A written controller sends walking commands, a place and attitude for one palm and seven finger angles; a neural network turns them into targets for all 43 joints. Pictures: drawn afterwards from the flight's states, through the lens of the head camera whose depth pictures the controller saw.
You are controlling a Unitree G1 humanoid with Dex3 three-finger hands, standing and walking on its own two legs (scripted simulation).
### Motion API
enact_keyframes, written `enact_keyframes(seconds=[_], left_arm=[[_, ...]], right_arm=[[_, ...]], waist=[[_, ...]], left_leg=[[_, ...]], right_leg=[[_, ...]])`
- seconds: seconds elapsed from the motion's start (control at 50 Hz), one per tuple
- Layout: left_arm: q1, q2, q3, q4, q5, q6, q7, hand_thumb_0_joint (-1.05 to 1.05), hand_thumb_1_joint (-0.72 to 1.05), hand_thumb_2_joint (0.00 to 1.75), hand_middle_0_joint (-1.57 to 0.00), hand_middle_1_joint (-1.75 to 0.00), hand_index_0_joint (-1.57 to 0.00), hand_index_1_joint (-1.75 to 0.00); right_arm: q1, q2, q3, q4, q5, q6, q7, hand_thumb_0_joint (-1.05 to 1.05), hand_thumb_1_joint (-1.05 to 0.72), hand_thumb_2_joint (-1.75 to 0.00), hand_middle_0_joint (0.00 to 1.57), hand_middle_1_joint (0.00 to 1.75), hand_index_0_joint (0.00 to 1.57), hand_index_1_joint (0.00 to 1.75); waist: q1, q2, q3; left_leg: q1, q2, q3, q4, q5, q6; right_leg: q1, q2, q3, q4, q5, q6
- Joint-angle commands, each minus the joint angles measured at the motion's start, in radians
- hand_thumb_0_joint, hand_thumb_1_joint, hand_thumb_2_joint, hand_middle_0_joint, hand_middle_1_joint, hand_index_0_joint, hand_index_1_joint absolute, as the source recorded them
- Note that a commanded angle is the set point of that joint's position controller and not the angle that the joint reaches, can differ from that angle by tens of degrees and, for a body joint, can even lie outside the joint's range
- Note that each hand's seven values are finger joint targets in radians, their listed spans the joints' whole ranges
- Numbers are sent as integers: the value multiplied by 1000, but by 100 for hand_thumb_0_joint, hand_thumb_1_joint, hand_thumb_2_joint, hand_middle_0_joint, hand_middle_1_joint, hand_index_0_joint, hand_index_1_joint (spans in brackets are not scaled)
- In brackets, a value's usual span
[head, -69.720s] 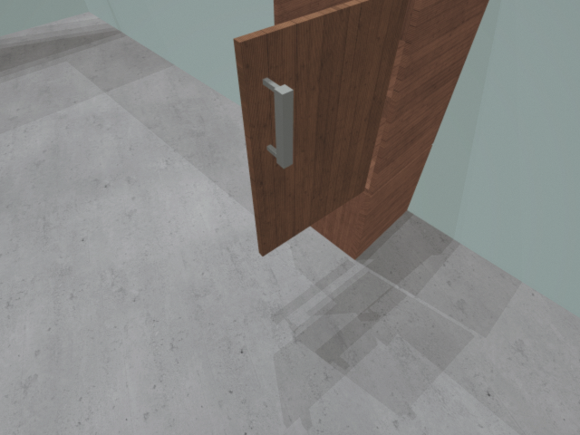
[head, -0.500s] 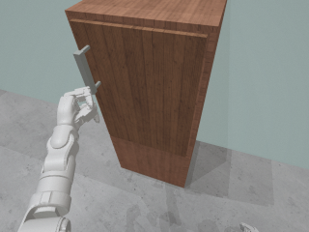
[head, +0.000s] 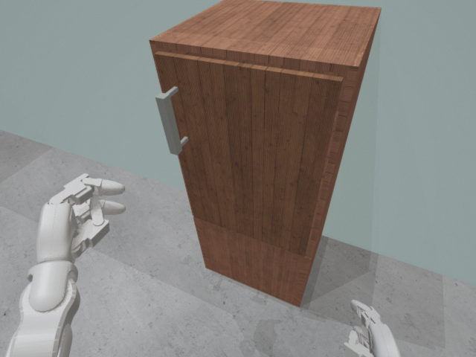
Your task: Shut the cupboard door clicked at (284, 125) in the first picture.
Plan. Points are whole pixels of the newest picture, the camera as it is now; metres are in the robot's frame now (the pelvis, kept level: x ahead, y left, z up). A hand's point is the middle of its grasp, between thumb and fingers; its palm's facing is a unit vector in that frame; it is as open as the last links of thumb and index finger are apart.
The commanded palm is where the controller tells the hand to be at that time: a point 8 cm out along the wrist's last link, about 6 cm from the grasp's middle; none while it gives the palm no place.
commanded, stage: draw the hand back to the body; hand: left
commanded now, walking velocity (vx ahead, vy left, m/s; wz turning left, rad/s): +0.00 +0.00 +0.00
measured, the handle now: (175, 121) +0.62 +0.23 +0.09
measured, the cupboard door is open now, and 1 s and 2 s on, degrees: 0 0 0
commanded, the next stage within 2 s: step back with the hand held close in 0.64 s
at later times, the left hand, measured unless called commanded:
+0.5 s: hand (50, 257) +0.19 +0.27 +0.15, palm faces +0.50 -0.78 -0.38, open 7.2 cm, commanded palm +0.15 +0.30 +0.17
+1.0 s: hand (53, 251) +0.20 +0.28 +0.15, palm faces +0.40 -0.79 -0.47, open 7.4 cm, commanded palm +0.15 +0.31 +0.17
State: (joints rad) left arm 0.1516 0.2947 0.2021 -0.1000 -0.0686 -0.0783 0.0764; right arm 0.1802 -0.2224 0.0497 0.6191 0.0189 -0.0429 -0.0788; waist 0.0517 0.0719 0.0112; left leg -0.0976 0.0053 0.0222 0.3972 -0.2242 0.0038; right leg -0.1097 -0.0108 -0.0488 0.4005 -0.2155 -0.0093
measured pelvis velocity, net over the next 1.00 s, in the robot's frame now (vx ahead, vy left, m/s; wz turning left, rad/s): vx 0.00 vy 0.02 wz -0.01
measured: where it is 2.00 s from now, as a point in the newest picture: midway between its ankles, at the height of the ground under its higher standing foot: outside the picture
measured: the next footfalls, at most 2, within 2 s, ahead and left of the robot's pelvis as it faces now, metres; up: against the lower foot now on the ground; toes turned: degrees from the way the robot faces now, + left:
none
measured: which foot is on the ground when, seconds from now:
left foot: down 0.00-1.00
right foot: down 0.00-1.00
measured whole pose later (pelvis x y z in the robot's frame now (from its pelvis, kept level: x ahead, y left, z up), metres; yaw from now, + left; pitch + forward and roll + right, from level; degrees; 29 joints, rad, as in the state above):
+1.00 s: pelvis +0.00 +0.02 -0.01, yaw +0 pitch +0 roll -1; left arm 0.52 0.37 0.37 -0.40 -0.06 -0.13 0.11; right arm 0.19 -0.25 -0.01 0.59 0.01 0.00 -0.09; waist 0.02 0.07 -0.02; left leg -0.23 0.00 0.03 0.49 -0.27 0.02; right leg -0.23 -0.02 -0.04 0.46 -0.23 0.01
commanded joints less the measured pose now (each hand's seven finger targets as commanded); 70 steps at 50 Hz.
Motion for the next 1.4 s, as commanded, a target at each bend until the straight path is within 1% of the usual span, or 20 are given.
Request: enact_keyframes(seconds=[0.0,0.24,0.28,0.36,0.48,0.74,0.76,0.78,0.82,0.88,0.96,1.0,1.06,1.1,1.16,1.24,1.26,1.32,1.36,1.38], left_arm=[[-91,187,131,-302,-3,-69,15,0,90,90,-53,-66,-53,-66],[244,249,283,-480,-6,-79,35,0,90,90,-20,-30,-20,-30],[193,219,239,-480,3,-78,36,0,90,90,-20,-30,-20,-30],[148,212,224,-433,9,-69,45,0,90,90,-20,-30,-20,-30],[173,230,250,-469,9,-76,49,0,90,90,-20,-30,-20,-30],[208,225,260,-465,2,-62,38,0,90,90,-20,-30,-20,-30],[24,383,407,-509,12,-108,57,0,90,90,-20,-30,-20,-30],[179,288,332,-437,7,-114,47,0,90,90,-20,-30,-20,-30],[278,239,275,-435,9,-118,42,0,90,90,-20,-30,-20,-30],[314,262,292,-482,8,-124,53,0,90,90,-20,-30,-20,-30],[340,322,350,-531,3,-122,69,0,90,90,-20,-30,-20,-30],[352,303,337,-527,0,-120,70,0,90,90,-20,-30,-20,-30],[369,327,363,-537,1,-124,76,0,90,90,-20,-30,-20,-30],[364,299,338,-537,3,-128,77,0,90,90,-20,-30,-20,-30],[360,316,358,-536,9,-139,83,0,90,90,-20,-30,-20,-30],[340,286,339,-518,25,-162,90,0,90,90,-20,-30,-20,-30],[329,312,361,-531,31,-173,93,0,90,90,-20,-30,-20,-30],[313,293,345,-544,39,-195,100,0,90,90,-20,-30,-20,-30],[289,320,363,-573,45,-208,106,0,90,90,-20,-30,-20,-30],[288,289,337,-578,46,-215,107,0,90,90,-20,-30,-20,-30]], right_arm=[[-140,-97,-49,-156,-3,-59,-3,0,-90,-90,20,30,20,30],[-127,-91,-68,-151,-8,-97,-1,0,-90,-90,20,30,20,30],[-123,-98,-68,-141,-8,-107,-4,0,-90,-90,20,30,20,30],[-115,-106,-70,-129,-10,-117,-17,0,-90,-90,20,30,20,30],[-125,-95,-66,-133,-14,-122,-16,0,-90,-90,20,30,20,30],[-120,-94,-68,-146,-13,-104,-9,0,-90,-90,20,30,20,30],[-102,-105,-57,-186,5,-84,-4,0,-90,-90,20,30,20,30],[-101,-103,-73,-161,-6,-76,-7,0,-90,-90,20,30,20,30],[-95,-114,-85,-165,-10,-51,-1,0,-90,-90,20,30,20,30],[-93,-122,-95,-175,-7,-29,-6,0,-90,-90,20,30,20,30],[-101,-132,-102,-204,-6,1,-22,0,-90,-90,20,30,20,30],[-90,-126,-99,-217,-2,16,-25,0,-90,-90,20,30,20,30],[-90,-135,-105,-227,-4,25,-30,0,-90,-90,20,30,20,30],[-79,-133,-101,-233,-1,23,-28,0,-90,-90,20,30,20,30],[-80,-143,-106,-233,-3,15,-31,0,-90,-90,20,30,20,30],[-57,-140,-102,-233,1,-4,-26,0,-90,-90,20,30,20,30],[-59,-148,-107,-230,-3,-11,-28,0,-90,-90,20,30,20,30],[-42,-140,-102,-223,-6,-30,-24,0,-90,-90,20,30,20,30],[-44,-150,-104,-216,-13,-46,-26,0,-90,-90,20,30,20,30],[-34,-139,-97,-212,-10,-55,-25,0,-90,-90,20,30,20,30]], waist=[[-4,-23,-111],[17,3,-77],[0,7,-43],[-5,-33,-12],[14,9,-77],[14,-20,-60],[-25,42,28],[-25,-54,-48],[-36,-94,-101],[-43,-49,-171],[-38,-5,-210],[-41,-27,-202],[-38,-3,-199],[-42,1,-168],[-39,9,-139],[-51,-7,-77],[-51,-8,-77],[-57,-30,-68],[-59,2,-65],[-62,13,-71]], left_leg=[[3,2,-3,-68,136,16],[-20,7,4,-40,172,17],[-23,6,5,-44,150,18],[-20,4,-4,-51,98,25],[-9,0,-2,-49,132,21],[-16,8,2,-44,186,16],[-93,24,-21,-17,91,27],[-101,31,-31,36,97,33],[-86,27,-21,81,135,30],[-83,46,-28,89,252,21],[-95,71,-45,59,396,17],[-129,81,-52,51,407,15],[-166,91,-59,29,353,22],[-233,102,-72,0,264,27],[-331,112,-87,-39,67,48],[-516,110,-104,-63,-275,72],[-526,105,-111,-59,-321,74],[-535,94,-113,-22,-368,74],[-526,99,-128,-29,-392,76],[-536,109,-146,-47,-401,78]], right_leg=[[38,11,11,-62,116,-3],[24,4,12,-55,139,2],[-4,2,13,-62,113,3],[-36,4,10,-77,49,4],[19,-2,16,-58,90,0],[21,5,11,-54,145,2],[-46,-47,89,-99,175,-5],[-52,-83,107,-93,192,-17],[-63,-114,122,-77,262,-26],[-44,-119,109,-3,379,-28],[-26,-77,77,71,425,-6],[-17,-68,69,95,413,0],[-20,-51,73,108,364,7],[-17,-45,72,120,286,11],[-6,-29,85,121,185,18],[17,-38,113,124,36,16],[7,-37,124,103,-5,14],[-45,-51,146,69,-124,4],[-76,-39,150,63,-173,3],[-63,-33,124,89,-173,6]])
